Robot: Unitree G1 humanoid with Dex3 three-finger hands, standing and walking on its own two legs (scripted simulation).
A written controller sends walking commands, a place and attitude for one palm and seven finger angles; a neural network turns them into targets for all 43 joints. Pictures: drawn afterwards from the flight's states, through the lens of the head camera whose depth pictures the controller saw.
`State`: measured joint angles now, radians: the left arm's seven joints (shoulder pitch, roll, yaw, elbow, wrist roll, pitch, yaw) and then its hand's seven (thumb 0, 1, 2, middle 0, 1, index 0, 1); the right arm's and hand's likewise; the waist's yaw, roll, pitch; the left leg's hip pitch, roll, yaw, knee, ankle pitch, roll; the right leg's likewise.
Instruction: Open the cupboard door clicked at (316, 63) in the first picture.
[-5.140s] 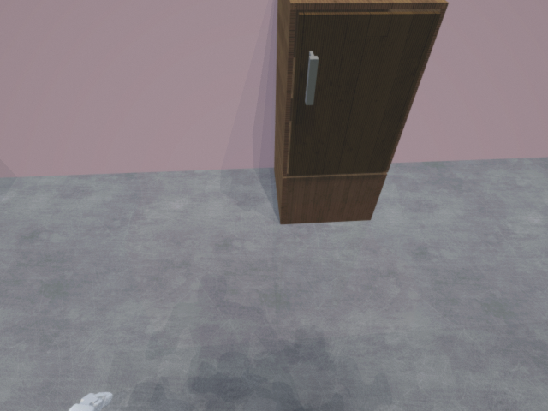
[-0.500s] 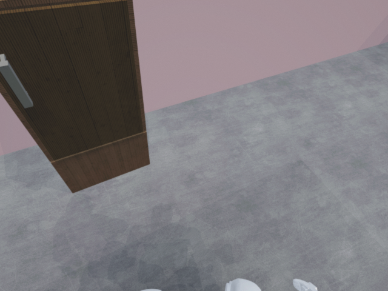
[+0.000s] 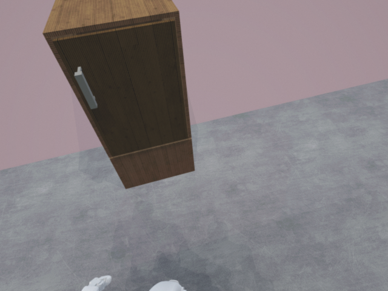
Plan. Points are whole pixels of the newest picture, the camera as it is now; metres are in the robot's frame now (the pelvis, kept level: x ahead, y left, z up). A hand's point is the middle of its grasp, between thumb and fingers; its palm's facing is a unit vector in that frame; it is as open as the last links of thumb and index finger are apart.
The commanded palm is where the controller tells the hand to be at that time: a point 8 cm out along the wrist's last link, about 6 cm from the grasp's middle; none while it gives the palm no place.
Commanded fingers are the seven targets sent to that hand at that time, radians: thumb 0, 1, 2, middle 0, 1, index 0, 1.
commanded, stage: turn to face it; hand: left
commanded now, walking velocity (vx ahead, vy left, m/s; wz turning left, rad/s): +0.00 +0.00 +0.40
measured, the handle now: (86, 87) +0.79 +0.41 -0.01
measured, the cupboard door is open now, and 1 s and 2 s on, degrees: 0 0 0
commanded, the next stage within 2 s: take the last steps up to it in 0.24 s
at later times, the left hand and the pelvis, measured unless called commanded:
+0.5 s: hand out of the picture -0.07 +0.28 -0.18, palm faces +0.23 -0.95 -0.21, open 7.4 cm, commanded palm none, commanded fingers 0.00 0.90 0.90 -0.20 -0.30 -0.20 -0.30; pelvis -0.03 +0.07 +0.00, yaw +10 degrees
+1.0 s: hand out of the picture +0.14 +0.22 -0.16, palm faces +0.11 -0.98 -0.19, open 7.4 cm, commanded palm none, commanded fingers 0.00 0.90 0.90 -0.20 -0.30 -0.20 -0.30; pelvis +0.07 +0.03 -0.01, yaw +9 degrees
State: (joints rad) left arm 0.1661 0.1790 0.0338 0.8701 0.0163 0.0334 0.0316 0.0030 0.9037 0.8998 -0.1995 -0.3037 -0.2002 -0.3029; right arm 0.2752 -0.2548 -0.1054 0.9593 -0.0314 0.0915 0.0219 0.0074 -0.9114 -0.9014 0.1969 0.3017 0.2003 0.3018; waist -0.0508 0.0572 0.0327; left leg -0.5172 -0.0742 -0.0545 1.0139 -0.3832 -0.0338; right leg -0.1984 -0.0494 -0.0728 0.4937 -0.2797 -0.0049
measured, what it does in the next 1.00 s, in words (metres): steps on the spot: left foot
